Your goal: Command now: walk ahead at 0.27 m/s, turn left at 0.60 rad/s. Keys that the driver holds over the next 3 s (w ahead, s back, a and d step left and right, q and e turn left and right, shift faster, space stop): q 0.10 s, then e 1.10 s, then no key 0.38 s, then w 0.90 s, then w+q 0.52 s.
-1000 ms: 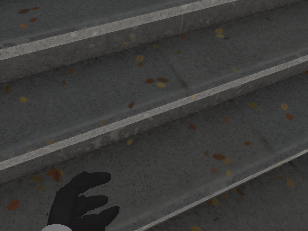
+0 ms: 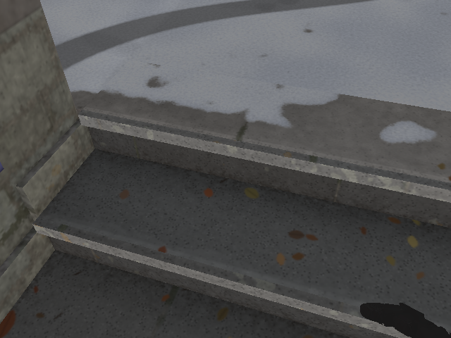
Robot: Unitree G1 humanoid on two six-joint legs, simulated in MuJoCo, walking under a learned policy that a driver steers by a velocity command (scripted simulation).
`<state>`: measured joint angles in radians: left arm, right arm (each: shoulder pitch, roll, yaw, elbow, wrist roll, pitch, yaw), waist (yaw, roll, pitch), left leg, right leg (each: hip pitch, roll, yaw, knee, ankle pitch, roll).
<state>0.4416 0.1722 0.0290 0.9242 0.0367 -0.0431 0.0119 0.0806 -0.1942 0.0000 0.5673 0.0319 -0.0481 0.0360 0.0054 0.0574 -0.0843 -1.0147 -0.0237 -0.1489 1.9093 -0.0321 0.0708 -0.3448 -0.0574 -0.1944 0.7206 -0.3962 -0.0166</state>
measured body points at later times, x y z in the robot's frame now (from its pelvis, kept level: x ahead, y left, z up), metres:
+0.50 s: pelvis +0.16 +0.03 +0.03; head +0.19 +0.05 +0.48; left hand +0.32 +0.25 -0.09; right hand +0.22 -0.23 -0.09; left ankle +0.15 +0.16 -0.71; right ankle +0.16 -0.10 -0.38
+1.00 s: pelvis +0.24 -0.05 +0.15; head +0.24 -0.10 +0.59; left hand +0.44 +0.14 +0.06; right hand +0.36 -0.29 +0.03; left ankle +0.29 +0.13 -0.38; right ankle +0.28 -0.11 -0.56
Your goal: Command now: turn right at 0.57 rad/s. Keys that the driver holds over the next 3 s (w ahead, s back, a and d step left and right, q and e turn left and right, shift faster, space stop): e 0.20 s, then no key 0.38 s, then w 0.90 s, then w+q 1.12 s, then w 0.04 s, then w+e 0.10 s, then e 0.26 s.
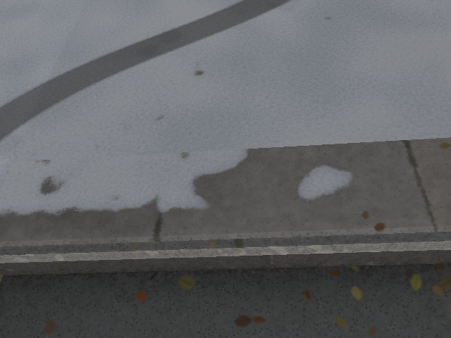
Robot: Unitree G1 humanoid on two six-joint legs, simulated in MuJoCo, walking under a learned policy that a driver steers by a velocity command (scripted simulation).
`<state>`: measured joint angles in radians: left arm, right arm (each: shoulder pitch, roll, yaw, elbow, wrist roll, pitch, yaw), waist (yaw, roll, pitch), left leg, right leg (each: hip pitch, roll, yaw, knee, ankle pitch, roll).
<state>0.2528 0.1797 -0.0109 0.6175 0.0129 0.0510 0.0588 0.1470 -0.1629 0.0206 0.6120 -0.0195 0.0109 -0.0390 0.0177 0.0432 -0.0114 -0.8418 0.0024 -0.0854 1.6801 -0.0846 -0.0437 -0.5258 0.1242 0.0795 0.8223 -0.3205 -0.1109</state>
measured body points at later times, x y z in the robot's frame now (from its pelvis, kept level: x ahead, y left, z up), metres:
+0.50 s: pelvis +0.08 +0.06 +0.03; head +0.09 +0.07 +0.48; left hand +0.34 +0.21 -0.04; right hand +0.19 -0.21 -0.06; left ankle +0.13 +0.18 -0.71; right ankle +0.06 -0.04 -0.70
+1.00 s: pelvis +0.18 +0.04 +0.03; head +0.18 +0.03 +0.48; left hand +0.20 +0.29 -0.10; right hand +0.26 -0.21 -0.09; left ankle +0.14 +0.18 -0.43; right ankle +0.05 -0.04 -0.70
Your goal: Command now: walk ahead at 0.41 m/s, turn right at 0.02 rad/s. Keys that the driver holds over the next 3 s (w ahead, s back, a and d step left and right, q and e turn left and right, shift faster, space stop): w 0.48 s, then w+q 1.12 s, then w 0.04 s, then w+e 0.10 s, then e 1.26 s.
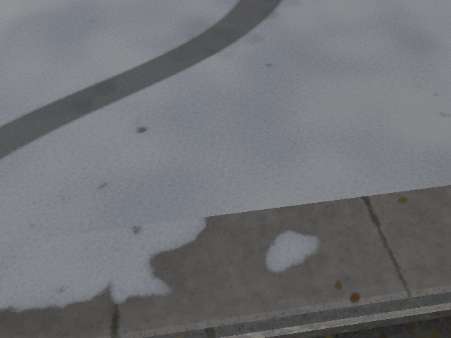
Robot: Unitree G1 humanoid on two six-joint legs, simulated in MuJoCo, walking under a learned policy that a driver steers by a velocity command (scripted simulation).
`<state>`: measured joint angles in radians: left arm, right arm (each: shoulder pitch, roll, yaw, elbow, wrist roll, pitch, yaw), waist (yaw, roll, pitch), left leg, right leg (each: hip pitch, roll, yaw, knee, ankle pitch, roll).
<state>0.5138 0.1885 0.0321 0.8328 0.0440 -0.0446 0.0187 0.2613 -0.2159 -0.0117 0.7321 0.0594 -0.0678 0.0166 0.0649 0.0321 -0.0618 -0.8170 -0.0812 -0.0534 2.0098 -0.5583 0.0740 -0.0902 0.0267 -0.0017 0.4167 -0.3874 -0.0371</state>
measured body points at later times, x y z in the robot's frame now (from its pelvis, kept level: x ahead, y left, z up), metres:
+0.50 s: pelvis +0.26 +0.06 +0.15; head +0.25 +0.08 +0.60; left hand +0.48 +0.22 +0.08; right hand +0.18 -0.14 +0.01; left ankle +0.22 +0.14 -0.58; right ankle +0.34 -0.11 -0.28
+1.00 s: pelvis +0.55 +0.05 +0.31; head +0.53 +0.04 +0.76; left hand +0.51 +0.29 +0.17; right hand +0.78 -0.14 +0.24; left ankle +0.60 +0.21 -0.27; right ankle +0.55 -0.06 -0.42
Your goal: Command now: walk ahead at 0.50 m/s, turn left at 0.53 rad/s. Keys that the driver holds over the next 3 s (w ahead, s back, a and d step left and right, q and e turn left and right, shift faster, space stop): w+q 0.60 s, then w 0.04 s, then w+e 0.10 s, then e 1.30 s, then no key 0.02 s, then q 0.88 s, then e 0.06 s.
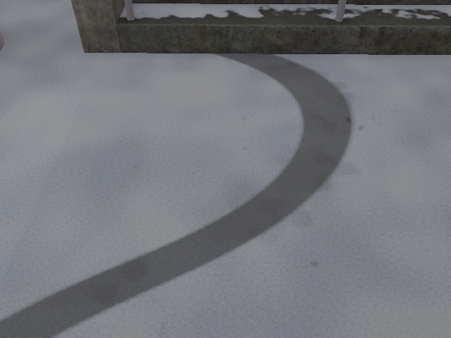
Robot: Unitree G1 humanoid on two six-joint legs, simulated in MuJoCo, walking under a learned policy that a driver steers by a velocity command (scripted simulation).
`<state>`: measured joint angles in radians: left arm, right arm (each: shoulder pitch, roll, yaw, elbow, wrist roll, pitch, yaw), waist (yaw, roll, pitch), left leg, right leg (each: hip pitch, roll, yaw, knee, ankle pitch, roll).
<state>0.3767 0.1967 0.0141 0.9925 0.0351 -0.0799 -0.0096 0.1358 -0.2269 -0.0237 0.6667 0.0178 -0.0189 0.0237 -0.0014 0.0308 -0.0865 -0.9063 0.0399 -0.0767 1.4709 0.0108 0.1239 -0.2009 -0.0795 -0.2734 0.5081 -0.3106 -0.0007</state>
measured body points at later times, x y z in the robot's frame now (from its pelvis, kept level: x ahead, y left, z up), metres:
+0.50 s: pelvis +0.28 +0.09 +0.01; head +0.30 +0.12 +0.46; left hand +0.42 +0.39 -0.07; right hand +0.40 -0.15 -0.09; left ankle +0.25 +0.14 -0.73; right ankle +0.39 -0.09 -0.63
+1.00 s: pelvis +0.56 +0.11 +0.01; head +0.61 +0.12 +0.45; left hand +0.55 +0.40 -0.10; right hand +0.83 -0.05 -0.08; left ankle +0.52 +0.27 -0.65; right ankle +0.63 +0.06 -0.73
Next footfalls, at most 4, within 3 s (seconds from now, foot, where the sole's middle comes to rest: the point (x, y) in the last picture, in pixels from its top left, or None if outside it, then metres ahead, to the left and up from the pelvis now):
0.24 left None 0.29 0.15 -0.77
0.76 right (212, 315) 0.67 0.08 -0.77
1.28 left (143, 310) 0.69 0.30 -0.77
1.72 right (228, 326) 0.64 0.03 -0.77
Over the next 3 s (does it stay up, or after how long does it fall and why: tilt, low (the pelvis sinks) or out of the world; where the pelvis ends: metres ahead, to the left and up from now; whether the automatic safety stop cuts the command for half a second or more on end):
stays up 0.60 0.21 0.00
